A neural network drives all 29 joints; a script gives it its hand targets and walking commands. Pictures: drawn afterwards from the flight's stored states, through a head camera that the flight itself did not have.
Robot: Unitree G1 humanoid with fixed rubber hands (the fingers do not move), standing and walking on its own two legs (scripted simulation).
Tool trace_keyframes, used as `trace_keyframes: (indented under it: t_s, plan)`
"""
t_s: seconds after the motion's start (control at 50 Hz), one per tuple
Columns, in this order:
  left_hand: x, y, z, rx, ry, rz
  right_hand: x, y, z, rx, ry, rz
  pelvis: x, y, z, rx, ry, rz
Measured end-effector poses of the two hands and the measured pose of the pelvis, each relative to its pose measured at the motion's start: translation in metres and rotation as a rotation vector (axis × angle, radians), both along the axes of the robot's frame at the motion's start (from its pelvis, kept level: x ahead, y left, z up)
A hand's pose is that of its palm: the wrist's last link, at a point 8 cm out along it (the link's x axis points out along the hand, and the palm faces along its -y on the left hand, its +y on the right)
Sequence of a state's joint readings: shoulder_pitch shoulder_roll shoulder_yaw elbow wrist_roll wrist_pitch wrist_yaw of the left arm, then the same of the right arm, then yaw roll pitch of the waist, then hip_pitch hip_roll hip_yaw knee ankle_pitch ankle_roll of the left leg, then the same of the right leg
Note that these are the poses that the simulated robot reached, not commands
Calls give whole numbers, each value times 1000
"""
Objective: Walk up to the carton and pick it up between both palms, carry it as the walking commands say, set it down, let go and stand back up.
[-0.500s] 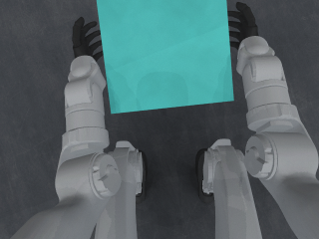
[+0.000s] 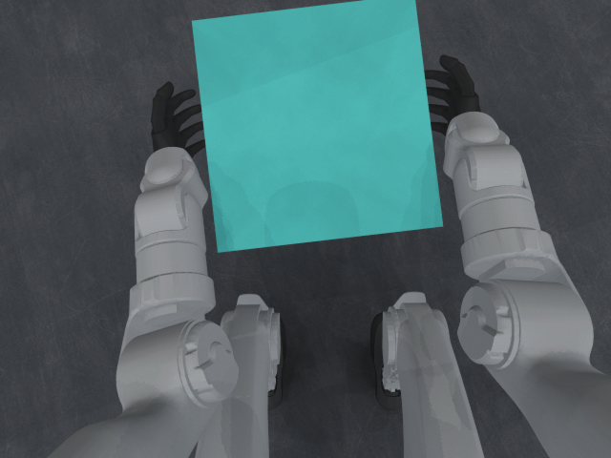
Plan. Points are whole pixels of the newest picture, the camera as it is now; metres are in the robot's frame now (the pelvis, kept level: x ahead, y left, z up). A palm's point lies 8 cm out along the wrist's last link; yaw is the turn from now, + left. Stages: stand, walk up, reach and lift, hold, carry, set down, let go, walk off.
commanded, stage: reach and lift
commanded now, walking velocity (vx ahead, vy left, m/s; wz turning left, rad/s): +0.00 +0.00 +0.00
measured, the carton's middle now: (314, 140) +0.51 +0.02 -0.14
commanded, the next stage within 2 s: none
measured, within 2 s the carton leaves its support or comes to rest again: neither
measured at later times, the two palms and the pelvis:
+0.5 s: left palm (140, 142) +0.45 +0.18 +0.03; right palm (493, 100) +0.49 -0.16 +0.02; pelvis +0.01 +0.00 +0.06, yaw +0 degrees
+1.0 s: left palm (95, 130) +0.44 +0.18 +0.10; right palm (539, 75) +0.47 -0.16 +0.09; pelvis +0.03 +0.00 +0.13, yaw +0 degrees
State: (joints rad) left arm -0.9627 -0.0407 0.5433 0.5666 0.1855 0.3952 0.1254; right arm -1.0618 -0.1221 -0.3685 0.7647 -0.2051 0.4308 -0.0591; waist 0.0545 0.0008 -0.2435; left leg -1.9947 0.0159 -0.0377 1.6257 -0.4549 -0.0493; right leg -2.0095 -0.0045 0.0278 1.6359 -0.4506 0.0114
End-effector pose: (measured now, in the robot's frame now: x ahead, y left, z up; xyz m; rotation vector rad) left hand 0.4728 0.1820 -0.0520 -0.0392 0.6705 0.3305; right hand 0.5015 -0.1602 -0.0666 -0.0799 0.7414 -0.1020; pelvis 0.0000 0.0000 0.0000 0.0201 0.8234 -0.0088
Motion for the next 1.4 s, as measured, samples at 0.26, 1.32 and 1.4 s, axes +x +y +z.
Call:
trace_keyframes:
  t_s: [0.26,1.32,1.4]
  plan:
    - [-8,0,40,-19,-2,-28,-9,-2,43,0,-8,-13,6,3,31,-3,-32,0]
    - [-50,-1,196,-21,31,-49,-50,-4,205,18,-17,-29,45,-3,176,-5,-251,-6]
    - [-54,0,208,-26,32,-61,-53,-5,218,26,-17,-20,48,-3,187,-6,-281,-6]
